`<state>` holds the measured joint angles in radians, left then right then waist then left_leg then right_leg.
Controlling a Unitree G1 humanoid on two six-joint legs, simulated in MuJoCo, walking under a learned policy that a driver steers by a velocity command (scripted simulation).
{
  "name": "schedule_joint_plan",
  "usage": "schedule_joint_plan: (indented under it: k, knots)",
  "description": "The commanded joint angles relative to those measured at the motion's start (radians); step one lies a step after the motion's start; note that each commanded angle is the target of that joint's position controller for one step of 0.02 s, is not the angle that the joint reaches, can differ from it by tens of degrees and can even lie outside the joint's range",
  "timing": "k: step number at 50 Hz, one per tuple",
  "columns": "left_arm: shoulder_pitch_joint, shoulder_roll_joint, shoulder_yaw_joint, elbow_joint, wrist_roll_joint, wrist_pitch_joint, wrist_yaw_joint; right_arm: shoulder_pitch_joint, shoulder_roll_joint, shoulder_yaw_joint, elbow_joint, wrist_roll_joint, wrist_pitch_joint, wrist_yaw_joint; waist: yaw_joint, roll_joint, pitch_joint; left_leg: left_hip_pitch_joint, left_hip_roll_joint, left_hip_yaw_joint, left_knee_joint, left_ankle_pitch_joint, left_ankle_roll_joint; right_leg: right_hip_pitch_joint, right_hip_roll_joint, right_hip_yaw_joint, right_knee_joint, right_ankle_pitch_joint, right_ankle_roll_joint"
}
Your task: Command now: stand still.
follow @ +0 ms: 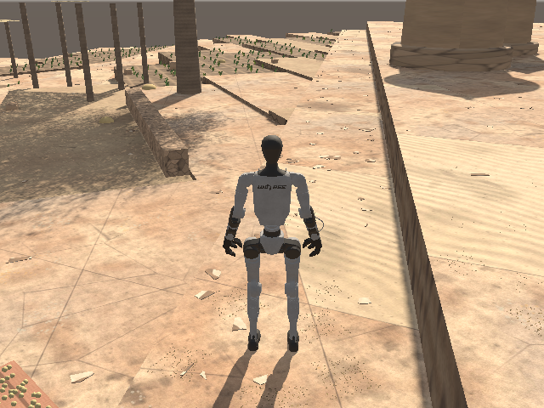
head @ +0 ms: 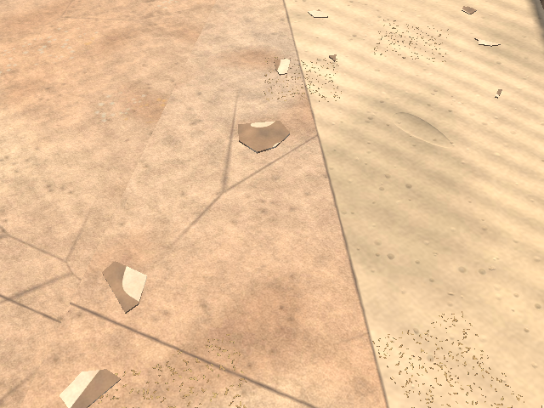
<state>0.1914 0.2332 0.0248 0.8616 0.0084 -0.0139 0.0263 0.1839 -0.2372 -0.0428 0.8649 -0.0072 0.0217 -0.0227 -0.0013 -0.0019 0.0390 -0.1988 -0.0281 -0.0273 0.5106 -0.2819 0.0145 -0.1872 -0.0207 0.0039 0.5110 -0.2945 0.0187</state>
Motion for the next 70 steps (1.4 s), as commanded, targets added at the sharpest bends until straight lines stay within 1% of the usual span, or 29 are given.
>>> schedule_joint_plan:
  k: [1,14,15,17,20,24,26,27,28,29,30,31,33,35,39,43,46,47,48,49,50,51,52,53,55,58,61,65,70]
  knots:
    - [-0.003,0.119,0.027,-0.026,-0.001,-0.010,0.004,-0.011,-0.104,-0.023,-0.025,0.001,-0.012,-0.007,0.003,0.007,-0.036,0.022,0.055,-0.059,-0.081,0.200,0.016,-0.010,-0.035,0.036,-0.083,0.184,-0.018]
    - [0.010,0.112,0.021,0.083,-0.003,-0.005,0.011,0.000,-0.099,-0.018,0.089,0.005,-0.014,-0.015,0.003,0.001,-0.018,0.029,0.051,-0.044,-0.098,0.198,0.012,-0.006,-0.018,0.024,-0.104,0.172,-0.019]
    - [0.030,0.107,0.020,0.098,-0.005,-0.003,0.012,0.018,-0.094,-0.017,0.104,0.006,-0.013,-0.016,0.002,0.003,-0.040,0.036,0.039,-0.032,-0.100,0.092,0.016,0.000,-0.004,0.009,-0.102,0.071,-0.023]
    - [0.030,0.117,0.025,0.104,-0.017,0.001,0.017,0.032,-0.114,-0.026,0.114,0.019,-0.012,-0.018,-0.003,0.010,0.014,-0.033,0.025,-0.035,-0.096,-0.299,0.049,-0.072,0.019,0.001,-0.073,-0.263,-0.054]
    - [0.018,0.105,0.021,0.087,-0.027,-0.032,0.015,0.063,-0.122,-0.027,0.114,0.031,-0.048,-0.013,-0.016,0.044,0.115,-0.095,0.096,-0.151,-0.144,-0.484,0.110,-0.192,0.000,0.039,-0.030,-0.374,-0.089]
    - [-0.015,0.064,0.016,0.065,-0.039,-0.084,-0.014,0.133,-0.173,-0.042,0.134,0.035,-0.084,0.004,-0.022,0.173,0.093,-0.017,0.288,-0.461,-0.303,-0.494,0.231,-0.242,0.028,-0.023,0.158,-0.154,-0.097]
    - [0.070,0.060,0.017,0.095,-0.043,-0.094,-0.023,0.040,-0.167,-0.037,0.099,0.040,-0.085,0.008,0.046,0.161,0.093,-0.124,0.253,-0.385,-0.267,-0.394,0.200,-0.069,0.024,-0.022,0.020,-0.139,-0.134]
    - [0.176,0.082,0.026,0.139,-0.042,-0.096,-0.024,-0.046,-0.144,-0.029,0.065,0.042,-0.085,0.010,0.101,0.119,0.082,-0.219,0.185,-0.272,-0.187,-0.278,0.150,0.087,0.010,0.015,-0.074,-0.085,-0.146]
    - [0.300,0.156,0.048,0.184,-0.039,-0.101,-0.023,-0.123,-0.088,-0.014,0.024,0.041,-0.097,0.012,0.144,-0.052,0.063,-0.358,0.060,-0.078,0.065,-0.100,0.070,0.236,-0.095,0.223,-0.172,-0.125,-0.187]
    - [0.402,0.266,0.080,0.208,-0.037,-0.104,-0.032,-0.131,-0.077,-0.011,-0.013,0.030,-0.122,0.013,0.158,-0.289,0.021,-0.548,-0.029,0.046,0.366,-0.103,0.011,0.426,-0.290,0.554,-0.279,0.015,-0.282]
    - [0.388,0.194,0.057,0.200,-0.018,-0.107,-0.035,-0.114,-0.120,-0.022,-0.003,0.032,-0.136,0.017,0.133,-0.200,0.020,-0.669,-0.004,-0.020,0.556,-0.260,0.011,0.469,-0.349,0.619,-0.268,0.141,-0.312]
    - [0.355,0.142,0.043,0.189,-0.009,-0.110,-0.038,-0.069,-0.113,-0.021,0.012,0.046,-0.141,0.026,0.096,-0.126,0.032,-0.719,0.035,-0.055,0.657,-0.218,0.031,0.482,-0.334,0.545,-0.246,0.225,-0.295]
    - [0.313,0.119,0.030,0.175,-0.013,-0.104,-0.044,-0.085,-0.099,-0.019,0.012,0.050,-0.143,0.036,0.069,-0.062,0.053,-0.786,0.096,-0.022,0.676,-0.096,0.051,0.473,-0.294,0.384,-0.262,0.369,-0.249]
    - [0.315,0.075,0.013,0.176,-0.011,-0.085,-0.039,-0.122,-0.073,-0.017,-0.005,0.039,-0.137,0.048,0.060,-0.081,0.048,-0.715,0.124,0.017,0.591,-0.013,0.040,0.399,-0.236,0.255,-0.300,0.459,-0.207]
    - [0.266,0.125,0.013,0.143,-0.006,-0.072,-0.008,-0.280,-0.004,0.015,-0.074,0.026,-0.125,0.063,0.068,-0.080,0.093,-0.455,0.069,0.100,0.228,0.215,-0.011,0.122,-0.143,0.098,-0.401,0.408,-0.191]
    - [0.308,0.167,0.031,0.166,-0.028,-0.083,-0.002,-0.340,-0.068,0.008,-0.118,0.039,-0.117,0.064,0.051,-0.113,0.113,-0.335,0.047,0.076,0.047,0.308,0.020,0.148,-0.198,0.088,-0.436,0.418,-0.182]
    - [0.283,0.185,0.044,0.161,-0.021,-0.069,-0.004,-0.229,-0.136,-0.024,-0.102,0.036,-0.119,0.062,-0.034,-0.134,0.000,-0.179,0.002,0.087,0.031,0.256,0.076,0.270,-0.223,0.054,-0.243,0.853,-0.143]
    - [0.271,0.179,0.043,0.155,-0.013,-0.057,-0.004,-0.083,-0.168,-0.046,-0.057,0.039,-0.115,0.056,-0.106,-0.135,-0.090,-0.007,-0.025,0.104,0.033,0.237,0.104,0.253,-0.195,0.027,-0.072,0.974,-0.123]
    - [0.260,0.170,0.037,0.141,-0.005,-0.051,-0.006,0.083,-0.203,-0.065,-0.010,0.040,-0.108,0.047,-0.178,-0.121,-0.180,0.243,0.026,0.052,0.046,0.228,0.138,0.104,-0.159,0.015,0.148,0.889,-0.096]
    - [0.360,0.057,0.006,0.119,0.007,-0.061,-0.018,0.232,-0.295,-0.086,0.019,0.011,-0.103,0.039,-0.149,0.101,-0.352,0.632,0.298,-0.355,0.030,0.069,0.275,-0.258,-0.024,-0.011,0.550,0.420,-0.046]
    - [0.386,0.010,-0.010,0.138,-0.016,-0.087,-0.026,0.246,-0.246,-0.068,0.034,0.014,-0.100,0.046,-0.130,0.250,-0.468,0.675,0.435,-0.756,-0.199,-0.124,0.361,-0.410,0.089,0.096,0.805,-0.249,-0.036]
    - [0.278,0.113,0.019,0.101,-0.047,-0.109,-0.032,0.143,-0.184,-0.048,0.027,0.026,-0.107,0.051,-0.119,0.184,-0.273,0.511,0.386,-0.677,-0.257,-0.204,0.304,-0.514,0.023,0.138,0.891,-0.222,-0.063]
    - [0.183,0.145,0.027,0.068,-0.064,-0.120,-0.030,0.048,-0.148,-0.036,0.006,0.024,-0.114,0.052,-0.086,0.119,-0.141,0.332,0.355,-0.518,-0.283,-0.153,0.267,-0.526,-0.031,0.103,0.872,-0.133,-0.081]
    - [0.146,0.139,0.031,0.061,-0.055,-0.119,-0.022,-0.024,-0.123,-0.027,-0.001,0.014,-0.124,0.058,-0.044,0.040,-0.065,0.165,0.316,-0.399,-0.316,-0.034,0.245,-0.481,-0.079,0.083,0.806,-0.053,-0.081]
    - [0.189,0.105,0.038,0.070,-0.032,-0.093,-0.012,-0.075,-0.089,-0.016,0.002,-0.002,-0.134,0.064,0.026,0.072,-0.043,-0.003,0.250,-0.257,-0.366,0.067,0.219,-0.355,-0.129,0.089,0.715,0.014,-0.075]
    - [0.154,0.084,0.039,0.044,-0.022,-0.067,-0.006,-0.033,-0.115,-0.019,0.034,0.005,-0.141,0.057,0.042,0.070,0.001,-0.093,0.233,-0.170,-0.426,0.108,0.241,-0.373,-0.147,0.066,0.611,0.058,-0.046]
    - [0.020,0.099,0.042,-0.008,-0.009,-0.068,-0.005,0.035,-0.156,-0.027,0.054,0.005,-0.139,0.033,0.012,0.040,0.029,-0.048,0.231,-0.135,-0.444,0.156,0.241,-0.479,-0.155,0.059,0.426,0.231,-0.014]
    - [-0.136,0.072,0.029,-0.050,-0.016,-0.082,-0.023,0.117,-0.177,-0.028,0.073,0.019,-0.128,0.017,-0.043,0.034,0.033,0.001,0.198,-0.053,-0.433,0.206,0.198,-0.427,-0.103,0.007,0.156,0.409,-0.006]
    - [-0.251,0.090,0.023,-0.103,-0.028,-0.090,-0.053,0.208,-0.190,-0.035,0.113,0.029,-0.102,0.015,-0.071,0.039,0.047,0.191,0.268,-0.066,-0.348,0.232,0.181,-0.450,-0.077,0.015,0.022,0.326,-0.033]
